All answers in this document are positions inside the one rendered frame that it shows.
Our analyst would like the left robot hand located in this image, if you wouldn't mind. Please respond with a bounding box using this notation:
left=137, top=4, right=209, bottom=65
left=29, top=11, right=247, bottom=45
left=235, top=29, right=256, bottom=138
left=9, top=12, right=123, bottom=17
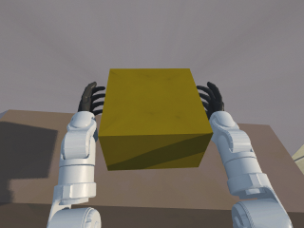
left=78, top=82, right=105, bottom=116

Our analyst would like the right robot upper arm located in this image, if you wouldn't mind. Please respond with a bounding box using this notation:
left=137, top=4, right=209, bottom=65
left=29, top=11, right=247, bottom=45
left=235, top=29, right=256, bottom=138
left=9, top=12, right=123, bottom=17
left=231, top=198, right=292, bottom=228

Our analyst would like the pedestal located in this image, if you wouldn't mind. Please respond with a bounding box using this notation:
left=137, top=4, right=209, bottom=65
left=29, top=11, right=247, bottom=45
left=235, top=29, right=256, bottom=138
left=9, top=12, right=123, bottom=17
left=0, top=109, right=304, bottom=228

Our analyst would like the left robot upper arm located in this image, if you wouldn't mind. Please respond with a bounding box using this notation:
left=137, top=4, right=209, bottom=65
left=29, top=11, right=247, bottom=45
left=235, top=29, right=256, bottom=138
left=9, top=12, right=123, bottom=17
left=47, top=207, right=102, bottom=228

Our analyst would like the right robot hand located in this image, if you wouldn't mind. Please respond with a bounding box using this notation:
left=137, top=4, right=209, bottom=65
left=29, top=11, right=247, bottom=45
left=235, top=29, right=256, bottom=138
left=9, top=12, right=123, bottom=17
left=197, top=82, right=224, bottom=121

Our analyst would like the carton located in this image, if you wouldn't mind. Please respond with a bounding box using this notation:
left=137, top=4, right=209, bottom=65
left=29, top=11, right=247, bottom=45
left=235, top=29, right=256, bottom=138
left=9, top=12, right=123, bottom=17
left=98, top=68, right=214, bottom=171

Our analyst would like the robot right forearm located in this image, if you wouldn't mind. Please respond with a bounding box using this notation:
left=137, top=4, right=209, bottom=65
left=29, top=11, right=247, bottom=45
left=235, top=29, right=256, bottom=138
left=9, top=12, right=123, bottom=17
left=209, top=111, right=294, bottom=228

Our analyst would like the robot left forearm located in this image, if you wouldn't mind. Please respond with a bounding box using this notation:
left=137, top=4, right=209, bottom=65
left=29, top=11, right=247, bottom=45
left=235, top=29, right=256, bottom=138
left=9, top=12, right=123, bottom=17
left=47, top=111, right=99, bottom=228

